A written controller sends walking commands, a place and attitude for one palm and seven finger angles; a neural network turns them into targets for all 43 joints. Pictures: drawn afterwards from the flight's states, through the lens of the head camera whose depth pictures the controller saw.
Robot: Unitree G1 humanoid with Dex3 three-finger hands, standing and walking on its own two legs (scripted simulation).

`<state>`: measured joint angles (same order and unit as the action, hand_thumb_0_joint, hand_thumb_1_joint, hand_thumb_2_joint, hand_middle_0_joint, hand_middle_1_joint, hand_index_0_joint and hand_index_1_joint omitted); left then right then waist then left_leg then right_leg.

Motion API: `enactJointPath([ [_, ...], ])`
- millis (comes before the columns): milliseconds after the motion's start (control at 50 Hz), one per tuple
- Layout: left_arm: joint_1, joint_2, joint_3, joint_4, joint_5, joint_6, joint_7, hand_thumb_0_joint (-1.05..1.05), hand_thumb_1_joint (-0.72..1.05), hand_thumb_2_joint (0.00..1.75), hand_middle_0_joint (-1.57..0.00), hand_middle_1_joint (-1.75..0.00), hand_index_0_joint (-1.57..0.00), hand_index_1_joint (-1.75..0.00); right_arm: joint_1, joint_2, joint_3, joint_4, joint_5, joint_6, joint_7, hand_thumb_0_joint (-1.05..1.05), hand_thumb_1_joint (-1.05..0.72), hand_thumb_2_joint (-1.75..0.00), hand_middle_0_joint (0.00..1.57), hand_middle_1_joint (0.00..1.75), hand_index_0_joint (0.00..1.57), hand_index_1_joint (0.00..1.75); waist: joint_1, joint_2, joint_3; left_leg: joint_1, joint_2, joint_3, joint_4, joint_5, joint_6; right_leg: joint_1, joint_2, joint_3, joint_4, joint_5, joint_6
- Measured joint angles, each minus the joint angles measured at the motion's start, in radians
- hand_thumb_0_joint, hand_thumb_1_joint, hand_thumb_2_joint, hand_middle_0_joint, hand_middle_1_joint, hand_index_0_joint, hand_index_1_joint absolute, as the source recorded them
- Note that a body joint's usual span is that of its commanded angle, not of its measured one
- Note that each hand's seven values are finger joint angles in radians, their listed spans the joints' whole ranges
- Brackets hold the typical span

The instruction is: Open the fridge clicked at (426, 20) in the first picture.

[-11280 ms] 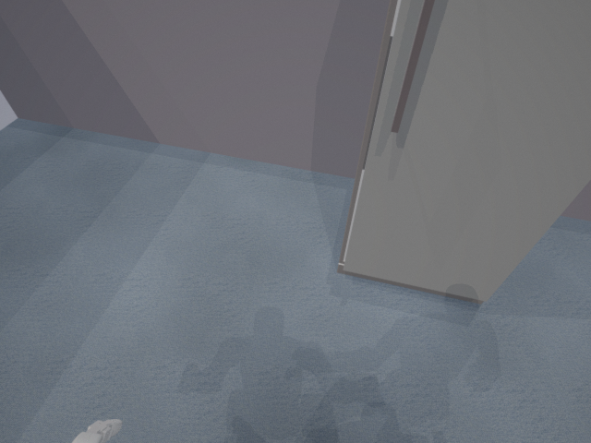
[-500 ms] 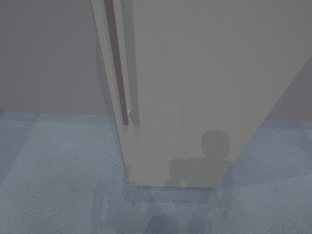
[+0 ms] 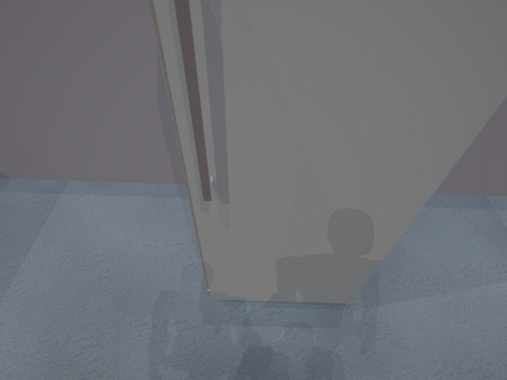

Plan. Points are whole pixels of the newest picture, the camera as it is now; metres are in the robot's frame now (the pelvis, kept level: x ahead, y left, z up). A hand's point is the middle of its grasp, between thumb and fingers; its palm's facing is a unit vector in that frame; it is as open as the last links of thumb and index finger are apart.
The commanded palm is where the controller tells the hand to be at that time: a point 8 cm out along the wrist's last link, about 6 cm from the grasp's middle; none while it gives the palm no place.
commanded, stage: raise the hand to about handle height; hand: left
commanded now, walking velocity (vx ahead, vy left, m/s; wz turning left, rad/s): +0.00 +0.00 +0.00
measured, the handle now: (197, 90) +0.46 +0.12 +0.22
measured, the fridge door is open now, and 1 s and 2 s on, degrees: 0 0 0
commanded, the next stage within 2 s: none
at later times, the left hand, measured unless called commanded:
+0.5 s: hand (109, 376) +0.13 +0.20 +0.01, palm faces +0.26 -0.96 -0.08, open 9.2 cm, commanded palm +0.13 +0.24 +0.02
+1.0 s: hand (91, 285) +0.21 +0.23 +0.09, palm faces +0.07 -1.00 -0.07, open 12.3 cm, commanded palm +0.18 +0.28 +0.11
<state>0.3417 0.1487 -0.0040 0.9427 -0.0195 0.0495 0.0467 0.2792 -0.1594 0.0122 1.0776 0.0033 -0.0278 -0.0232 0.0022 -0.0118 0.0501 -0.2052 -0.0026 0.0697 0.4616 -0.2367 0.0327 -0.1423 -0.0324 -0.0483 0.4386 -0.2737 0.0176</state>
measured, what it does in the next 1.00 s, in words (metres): stands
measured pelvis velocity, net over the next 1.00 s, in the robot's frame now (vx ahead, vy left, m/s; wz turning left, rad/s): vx -0.01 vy -0.02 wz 0.02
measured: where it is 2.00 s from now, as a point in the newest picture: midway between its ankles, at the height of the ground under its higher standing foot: outside the picture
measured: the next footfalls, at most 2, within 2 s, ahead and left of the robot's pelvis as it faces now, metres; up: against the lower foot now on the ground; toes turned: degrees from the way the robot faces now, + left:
none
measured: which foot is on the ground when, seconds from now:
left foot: down 0.00-1.00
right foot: down 0.00-1.00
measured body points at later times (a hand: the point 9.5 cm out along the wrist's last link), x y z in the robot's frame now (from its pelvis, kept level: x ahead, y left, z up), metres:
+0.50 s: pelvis -0.03 -0.04 -0.05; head -0.01 -0.02 +0.40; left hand +0.11 +0.25 +0.01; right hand +0.20 -0.28 -0.08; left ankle +0.01 +0.09 -0.74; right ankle -0.03 -0.13 -0.74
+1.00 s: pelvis -0.01 -0.02 -0.02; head -0.01 -0.02 +0.43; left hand +0.20 +0.28 +0.10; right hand +0.15 -0.27 -0.10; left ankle +0.01 +0.09 -0.74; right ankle -0.03 -0.13 -0.74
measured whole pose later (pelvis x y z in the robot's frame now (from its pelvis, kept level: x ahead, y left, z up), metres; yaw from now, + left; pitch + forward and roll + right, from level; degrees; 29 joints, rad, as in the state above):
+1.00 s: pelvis -0.01 -0.02 -0.02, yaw +1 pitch +2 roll -1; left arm 0.24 0.33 0.35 -0.03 -0.36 -0.12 -0.37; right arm 0.30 -0.29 0.02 0.65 0.07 -0.29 -0.10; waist 0.03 0.04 -0.04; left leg -0.40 0.03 0.03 0.69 -0.32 0.01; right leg -0.32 -0.01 -0.08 0.65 -0.37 -0.01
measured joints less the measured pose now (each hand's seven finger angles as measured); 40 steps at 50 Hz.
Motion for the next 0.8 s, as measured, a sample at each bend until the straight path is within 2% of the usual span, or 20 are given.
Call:
enactJointPath([
  [20,0.064,0.012,0.014,-0.199,-0.024,0.037,0.021,0.02,0.93,0.90,-0.20,-0.30,-0.20,-0.30,0.027,-0.003,0.005,-0.047,0.011,-0.041,-0.013,0.02,-0.93,-0.90,0.20,0.30,0.20,0.30,0.007,-0.006,0.000,-0.001,-0.004,0.005,0.003,-0.003,0.000,-0.014,-0.005,0.005,0.025,-0.009,-0.007],
  [60,0.139,0.043,0.019,-0.492,-0.055,-0.006,0.072,0.03,0.94,0.89,-0.21,-0.31,-0.20,-0.31,0.070,-0.014,0.002,-0.112,0.027,-0.136,-0.031,0.02,-0.93,-0.90,0.20,0.30,0.20,0.30,0.015,-0.009,-0.029,-0.015,-0.018,0.009,0.014,-0.006,-0.002,-0.047,-0.020,0.009,0.081,-0.039,-0.015],
  [100,0.140,0.053,0.024,-0.692,-0.093,-0.032,0.097,0.03,0.93,0.89,-0.20,-0.32,-0.20,-0.32,0.080,-0.036,-0.004,-0.174,0.045,-0.188,-0.038,0.02,-0.93,-0.90,0.20,0.30,0.20,0.30,0.004,0.013,-0.056,-0.035,-0.026,-0.004,0.045,-0.016,0.001,-0.060,-0.030,-0.003,0.112,-0.059,-0.004],
  [160,0.067,0.044,0.048,-0.846,-0.112,-0.149,0.073,0.03,0.88,0.87,-0.20,-0.35,-0.20,-0.34,0.035,-0.069,-0.013,-0.253,0.036,-0.230,-0.039,0.02,-0.92,-0.90,0.20,0.30,0.20,0.30,-0.028,0.050,-0.095,-0.096,-0.020,-0.020,0.115,-0.038,0.002,-0.103,-0.027,-0.019,0.157,-0.073,-0.001],
  [200,0.007,0.034,0.076,-0.866,-0.132,-0.271,0.009,0.02,0.84,0.85,-0.20,-0.37,-0.20,-0.37,-0.011,-0.073,-0.021,-0.305,0.023,-0.238,-0.027,0.02,-0.92,-0.90,0.20,0.30,0.20,0.30,-0.038,0.049,-0.128,-0.165,-0.011,-0.016,0.173,-0.056,-0.004,-0.176,-0.021,-0.014,0.219,-0.091,-0.008],
  [260,-0.028,0.023,0.121,-0.841,-0.188,-0.444,-0.167,0.01,0.77,0.83,-0.21,-0.40,-0.20,-0.40,-0.074,-0.062,-0.036,-0.385,0.017,-0.229,0.001,0.02,-0.92,-0.90,0.20,0.30,0.20,0.30,-0.037,0.013,-0.155,-0.266,0.011,-0.004,0.267,-0.089,-0.018,-0.290,-0.006,0.001,0.324,-0.125,-0.023],
  [300,-0.012,0.029,0.146,-0.812,-0.212,-0.491,-0.278,0.00,0.72,0.81,-0.21,-0.43,-0.21,-0.43,-0.099,-0.065,-0.042,-0.447,0.021,-0.215,0.011,0.02,-0.91,-0.90,0.20,0.30,0.20,0.30,-0.032,-0.013,-0.150,-0.314,0.023,-0.006,0.323,-0.110,-0.026,-0.339,0.004,0.000,0.381,-0.147,-0.033],
  [340,0.034,0.045,0.165,-0.806,-0.222,-0.465,-0.334,0.00,0.67,0.79,-0.22,-0.46,-0.22,-0.46,-0.109,-0.076,-0.048,-0.505,0.026,-0.199,0.009,0.01,-0.91,-0.90,0.20,0.30,0.20,0.30,-0.019,-0.031,-0.140,-0.348,0.032,-0.013,0.366,-0.126,-0.034,-0.370,0.011,-0.006,0.422,-0.165,-0.042],
  [360,0.065,0.053,0.174,-0.813,-0.227,-0.440,-0.341,0.00,0.65,0.78,-0.22,-0.47,-0.22,-0.47,-0.111,-0.084,-0.053,-0.529,0.027,-0.191,0.005,0.01,-0.91,-0.90,0.20,0.30,0.20,0.30,-0.011,-0.034,-0.135,-0.360,0.036,-0.019,0.384,-0.133,-0.037,-0.379,0.014,-0.011,0.435,-0.172,-0.046],
  [420,0.159,0.069,0.210,-0.863,-0.238,-0.399,-0.305,0.01,0.57,0.75,-0.23,-0.52,-0.23,-0.52,-0.104,-0.101,-0.067,-0.569,0.027,-0.186,-0.012,0.01,-0.91,-0.90,0.20,0.30,0.20,0.30,0.016,-0.028,-0.126,-0.383,0.045,-0.046,0.420,-0.149,-0.045,-0.383,0.024,-0.037,0.450,-0.184,-0.056],
  [460,0.199,0.078,0.237,-0.922,-0.246,-0.424,-0.267,0.01,0.52,0.74,-0.23,-0.55,-0.23,-0.55,-0.091,-0.106,-0.067,-0.567,0.023,-0.195,-0.026,0.01,-0.91,-0.90,0.20,0.30,0.20,0.30,0.034,-0.017,-0.128,-0.393,0.048,-0.068,0.437,-0.156,-0.049,-0.378,0.029,-0.058,0.450,-0.190,-0.060],
  [500,0.196,0.083,0.255,-0.971,-0.261,-0.483,-0.252,0.01,0.47,0.72,-0.23,-0.58,-0.23,-0.58,-0.083,-0.108,-0.055,-0.545,0.023,-0.212,-0.037,0.01,-0.91,-0.90,0.20,0.30,0.20,0.30,0.048,-0.002,-0.127,-0.402,0.049,-0.091,0.453,-0.161,-0.052,-0.371,0.032,-0.080,0.450,-0.193,-0.063],
  [540,0.150,0.087,0.256,-0.999,-0.282,-0.534,-0.272,0.01,0.43,0.70,-0.23,-0.61,-0.23,-0.61,-0.083,-0.109,-0.034,-0.515,0.028,-0.227,-0.045,0.01,-0.91,-0.90,0.20,0.30,0.20,0.30,0.054,0.020,-0.117,-0.405,0.049,-0.111,0.466,-0.164,-0.054,-0.360,0.035,-0.099,0.448,-0.195,-0.065],
  [580,0.075,0.097,0.241,-1.001,-0.296,-0.541,-0.324,0.01,0.38,0.68,-0.23,-0.64,-0.23,-0.64,-0.087,-0.103,-0.008,-0.488,0.035,-0.236,-0.053,0.01,-0.91,-0.90,0.20,0.30,0.20,0.30,0.052,0.042,-0.105,-0.401,0.049,-0.121,0.466,-0.161,-0.054,-0.349,0.036,-0.108,0.440,-0.190,-0.066],
  [620,-0.003,0.124,0.227,-0.973,-0.298,-0.491,-0.389,0.01,0.33,0.66,-0.23,-0.67,-0.23,-0.67,-0.086,-0.088,0.016,-0.467,0.042,-0.235,-0.061,0.01,-0.91,-0.90,0.20,0.30,0.20,0.30,0.044,0.054,-0.102,-0.391,0.050,-0.117,0.448,-0.151,-0.053,-0.342,0.038,-0.104,0.424,-0.180,-0.065],
  [680,-0.082,0.179,0.233,-0.902,-0.303,-0.344,-0.461,0.00,0.26,0.63,-0.24,-0.71,-0.24,-0.71,-0.071,-0.062,0.041,-0.457,0.049,-0.219,-0.070,0.02,-0.91,-0.90,0.20,0.30,0.20,0.30,0.017,0.062,-0.104,-0.357,0.053,-0.091,0.397,-0.132,-0.052,-0.326,0.039,-0.079,0.388,-0.159,-0.061],
  [740,-0.090,0.202,0.282,-0.873,-0.338,-0.213,-0.454,0.00,0.19,0.60,-0.25,-0.76,-0.25,-0.76,-0.037,-0.051,0.046,-0.467,0.050,-0.207,-0.073,0.02,-0.91,-0.90,0.20,0.30,0.20,0.30,-0.012,0.063,-0.105,-0.308,0.054,-0.061,0.336,-0.114,-0.051,-0.295,0.040,-0.051,0.341,-0.138,-0.054],
  [760,-0.082,0.200,0.306,-0.880,-0.352,-0.192,-0.437,0.00,0.17,0.59,-0.26,-0.77,-0.26,-0.77,-0.022,-0.051,0.043,-0.469,0.050,-0.208,-0.072,0.02,-0.91,-0.90,0.20,0.30,0.21,0.30,-0.016,0.062,-0.107,-0.293,0.054,-0.053,0.318,-0.110,-0.049,-0.285,0.040,-0.043,0.326,-0.133,-0.052],
  [800,-0.062,0.189,0.352,-0.912,-0.370,-0.186,-0.397,0.00,0.12,0.57,-0.26,-0.80,-0.26,-0.80,0.009,-0.056,0.033,-0.469,0.049,-0.216,-0.068,0.02,-0.91,-0.90,0.20,0.30,0.20,0.30,-0.017,0.055,-0.112,-0.266,0.053,-0.040,0.288,-0.104,-0.046,-0.264,0.039,-0.031,0.300,-0.124,-0.049],
])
